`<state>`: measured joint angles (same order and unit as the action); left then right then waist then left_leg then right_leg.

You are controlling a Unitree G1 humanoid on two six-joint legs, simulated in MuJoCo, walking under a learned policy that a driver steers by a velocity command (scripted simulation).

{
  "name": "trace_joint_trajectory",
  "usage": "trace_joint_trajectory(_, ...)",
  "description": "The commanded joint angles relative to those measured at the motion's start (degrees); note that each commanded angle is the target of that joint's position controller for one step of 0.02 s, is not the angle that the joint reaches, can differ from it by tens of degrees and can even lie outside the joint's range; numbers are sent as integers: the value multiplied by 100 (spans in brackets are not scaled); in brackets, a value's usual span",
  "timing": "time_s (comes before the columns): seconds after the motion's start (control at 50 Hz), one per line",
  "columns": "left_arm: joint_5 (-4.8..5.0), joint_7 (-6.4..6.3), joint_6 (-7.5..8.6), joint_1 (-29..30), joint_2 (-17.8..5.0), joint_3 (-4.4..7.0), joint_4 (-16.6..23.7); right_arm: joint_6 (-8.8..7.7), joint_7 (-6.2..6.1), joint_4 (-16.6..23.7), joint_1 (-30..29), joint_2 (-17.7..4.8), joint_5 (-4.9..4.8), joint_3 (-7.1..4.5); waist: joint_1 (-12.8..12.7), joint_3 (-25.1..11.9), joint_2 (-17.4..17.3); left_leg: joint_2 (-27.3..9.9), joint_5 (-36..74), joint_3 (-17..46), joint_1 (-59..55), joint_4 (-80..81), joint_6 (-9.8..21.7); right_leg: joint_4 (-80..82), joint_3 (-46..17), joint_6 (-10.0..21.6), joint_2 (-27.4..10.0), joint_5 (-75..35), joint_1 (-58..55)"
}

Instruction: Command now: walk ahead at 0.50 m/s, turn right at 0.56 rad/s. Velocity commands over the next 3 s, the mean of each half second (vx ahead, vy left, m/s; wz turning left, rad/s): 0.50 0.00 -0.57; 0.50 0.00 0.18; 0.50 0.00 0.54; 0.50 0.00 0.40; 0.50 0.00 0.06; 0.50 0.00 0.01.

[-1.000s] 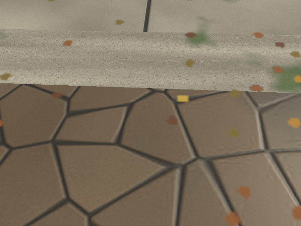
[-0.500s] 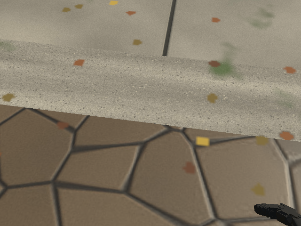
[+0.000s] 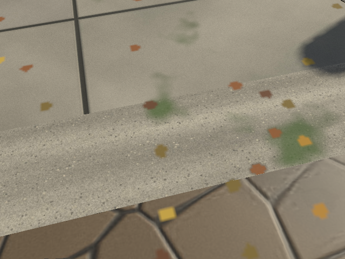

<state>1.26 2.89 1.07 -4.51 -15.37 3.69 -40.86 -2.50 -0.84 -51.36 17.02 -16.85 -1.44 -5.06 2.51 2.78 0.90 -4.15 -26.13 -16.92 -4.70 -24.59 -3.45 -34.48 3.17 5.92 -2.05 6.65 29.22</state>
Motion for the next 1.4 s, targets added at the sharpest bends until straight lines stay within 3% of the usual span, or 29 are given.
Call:
trace_joint_trajectory(0.02, 92, -195, -38, -2091, -1982, 701, -230, -101, -9, 722, 51, -218, 261, 49, -742, -1377, 1394, 50, 747, 324, 3603, -4479, 167, 635, -2785, 1316, -991, 732, -4486)
trace_joint_trajectory(0.04, 21, -136, 91, -2046, -1826, 587, 52, -342, 49, 845, -141, -284, 135, 118, -780, -2340, 1117, 686, -959, 1855, 4598, -5504, 142, 1700, -5242, 1970, -1730, 1701, -5186)
trace_joint_trajectory(0.06, -28, -92, 195, -1908, -1368, 450, 24, -498, 112, 998, -781, -699, -110, 17, -978, -1737, 563, 358, -481, 2190, 5198, -5567, 298, 1939, -4607, 1608, -1643, 1409, -4927)
trace_joint_trajectory(0.08, -17, -95, 260, -1680, -1187, 398, 22, -589, 112, 1039, -929, -660, -117, 43, -817, -1194, 365, 103, 23, 2154, 5185, -5156, 434, 1860, -3804, 1390, -1407, 953, -4230)
trace_joint_trajectory(0.12, -55, -133, 283, -961, -785, 267, 185, -570, 42, 897, -838, -744, 135, -32, -346, -706, 95, -260, 659, 2198, 4379, -4236, 416, 1917, -2755, 1089, -964, -208, -2844)
trace_joint_trajectory(0.2, -50, -265, 310, -1006, -948, 294, 243, -338, 55, 948, -885, -521, 230, -10, -191, -504, 75, -195, 1241, 2046, 3950, -3247, 111, 2208, -2159, 1109, -710, -1138, -1983)
trace_joint_trajectory(0.32, -9, -400, 229, -1439, -1046, 325, 111, -360, 141, 1304, -2043, -289, 148, 110, -621, -159, 365, 251, 3100, 1975, 3540, -935, -52, 2174, -1832, 679, -325, -243, -1550)
trace_joint_trajectory(0.42, 17, -436, 151, -1690, -982, 324, -13, -484, 251, 1441, -2210, -557, 93, 40, -626, -166, 488, 368, 2713, 2191, 3303, -306, 157, 1489, -2530, 560, -608, -73, -2189)
trace_joint_trajectory(0.48, -34, -437, 107, -1523, -790, 258, 22, -572, 228, 1151, -1157, -796, 137, -96, -85, -591, 644, 397, 2421, 1944, 2005, 10, 509, 561, -2478, 315, -398, -942, -2293)
trace_joint_trajectory(0.5, -109, -409, 124, -1577, -488, 137, 71, -593, 207, 1029, -368, -1014, 251, -153, 222, -1322, 323, -282, 2264, 2547, 676, -189, 873, -750, -2090, 125, -114, -720, -1842)
trace_joint_trajectory(0.52, 4, -408, 188, -2383, -169, 43, 117, -533, 210, 816, 392, -1532, 335, -293, 28, -2086, -1276, -1443, 1285, 5003, -1275, 151, 1853, -2758, -1353, -371, 750, 958, 26)
trace_joint_trajectory(0.54, 77, -411, 239, -2540, -458, 40, 45, -501, 288, 655, 564, -1212, 134, -239, 64, -1993, -1837, -1783, -108, 6545, -1516, 830, 2149, -3666, -1411, -462, 736, 2693, 1109)
trace_joint_trajectory(0.56, 87, -385, 261, -1952, -861, 125, 83, -470, 289, 742, 199, -778, 30, -107, 144, -1129, -1149, -1592, -541, 5954, -883, 925, 1942, -4024, -1477, -440, 412, 2317, 1542)
trace_joint_trajectory(0.58, 3, -376, 289, -1378, -906, 121, 202, -406, 281, 836, -142, -630, 71, -42, 116, -671, -653, -1315, -162, 5181, -175, 964, 1772, -3918, -1159, -419, 153, 1887, 1503)
trace_joint_trajectory(0.62, -162, -359, 383, -909, -796, 137, 350, -347, 267, 880, -433, -486, 158, 46, -84, -202, -458, -883, 1119, 4353, 886, 1165, 1686, -3112, -973, -412, -182, 1331, 1151)
trace_joint_trajectory(0.66, -179, -334, 417, -975, -570, 90, 386, -336, 241, 857, -381, -488, 130, 63, -216, -320, -679, -656, 1945, 3999, 1173, 1260, 1715, -2468, -825, -499, -223, 1271, 753)
trace_joint_trajectory(0.74, -184, -287, 465, -302, -258, -69, 595, -271, 111, 781, -157, -881, 11, -64, -75, -309, -647, -458, 2416, 3373, 1712, 1376, 1697, -714, -576, -720, -47, 396, 112)
trace_joint_trajectory(0.84, -63, -209, 538, 350, -451, -29, 755, -130, 54, 660, 373, -902, -46, -77, 113, -269, -644, -467, 2035, 3533, 1771, 1108, 1468, 415, -671, -810, 236, -583, -658)
trace_joint_trajectory(0.92, -75, -273, 595, -402, -794, 160, 587, -73, 24, 722, 358, -696, 0, -19, -452, -542, -678, -172, 1784, 3671, 2056, 91, 1062, 1004, -707, -476, 60, -205, -2254)
trace_joint_trajectory(0.94, -163, -333, 598, -1229, -1118, 260, 495, -104, 43, 853, 246, -358, 72, 98, -860, -1145, -184, 176, 1358, 3244, 2645, -1344, 832, 1000, -1493, -129, -802, 159, -3429)
trace_joint_trajectory(0.96, -214, -342, 485, -1757, -1626, 387, 357, -190, 34, 1050, 831, 45, -5, 227, -723, -1884, 1449, 801, -413, 2411, 4215, -3069, 534, 1379, -3568, 677, -2109, 1102, -4895)
trace_joint_trajectory(0.98, -156, -298, 448, -1831, -1301, 337, 248, -203, 14, 1038, 814, -435, -110, 133, -758, -1621, 1459, 461, -740, 2420, 5057, -4101, 466, 1737, -4513, 874, -2290, 2275, -4695)
trace_joint_trajectory(1.0, -124, -293, 457, -1608, -932, 229, 278, -174, 13, 1046, 425, -757, -104, 33, -806, -950, 898, 246, -252, 2498, 5268, -4491, 465, 1825, -3822, 681, -2025, 2257, -4141)
trace_joint_trajectory(1.02, -143, -284, 458, -1292, -738, 158, 294, -133, 14, 1054, 229, -729, -57, 15, -682, -617, 616, 94, 180, 2395, 5139, -4514, 427, 1913, -3088, 526, -1751, 1612, -3603)
trace_joint_trajectory(1.08, -199, -264, 483, -771, -483, 89, 201, -6, 88, 1174, 10, -453, -22, 15, -362, -131, 671, -233, 831, 2302, 4668, -4093, 344, 2351, -1771, 393, -1302, 284, -2522)
trace_joint_trajectory(1.22, -149, -315, 522, -837, -894, 242, -99, 32, 273, 1572, -795, -158, 20, 143, -447, -42, 259, -241, 2461, 2010, 4406, -2300, 266, 2636, -233, 414, -1191, -1030, -2409)
trace_joint_trajectory(1.32, -14, -332, 413, -1203, -1174, 326, -342, 39, 416, 1943, -1577, -246, 11, 151, -636, 167, 191, -83, 2497, 1661, 4215, -1334, 551, 2453, 276, 194, -1381, -1312, -2956)
trace_joint_trajectory(1.38, 48, -367, 295, -1248, -1420, 397, -389, 82, 445, 2037, -1362, -507, 50, 20, -350, -159, 389, 376, 1656, 1214, 3451, -1166, 885, 1440, 609, 9, -1404, -3632, -3330)
trace_joint_trajectory(1.4, 66, -387, 244, -1214, -1463, 402, -383, 102, 424, 1902, -731, -707, 47, -104, 42, -527, 371, 640, 1642, 1060, 2572, -975, 1054, 510, 778, -99, -1291, -4330, -3206)
